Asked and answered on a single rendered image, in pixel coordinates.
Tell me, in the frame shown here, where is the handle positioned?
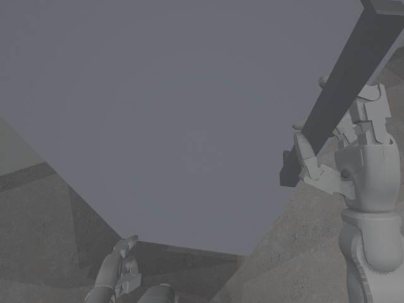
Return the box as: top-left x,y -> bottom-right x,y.
280,0 -> 404,187

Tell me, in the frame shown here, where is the robot right forearm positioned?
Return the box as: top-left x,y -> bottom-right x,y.
338,208 -> 404,303

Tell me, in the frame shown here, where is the robot left hand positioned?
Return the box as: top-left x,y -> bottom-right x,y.
94,235 -> 141,298

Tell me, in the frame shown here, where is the robot right hand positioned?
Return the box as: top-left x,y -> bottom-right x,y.
292,75 -> 400,213

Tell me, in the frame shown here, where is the robot left forearm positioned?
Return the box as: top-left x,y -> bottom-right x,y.
83,286 -> 116,303

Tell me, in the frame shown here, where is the robot left thigh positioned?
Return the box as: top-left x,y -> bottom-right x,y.
137,285 -> 179,303

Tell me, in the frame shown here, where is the fridge door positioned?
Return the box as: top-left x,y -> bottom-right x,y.
0,0 -> 404,256

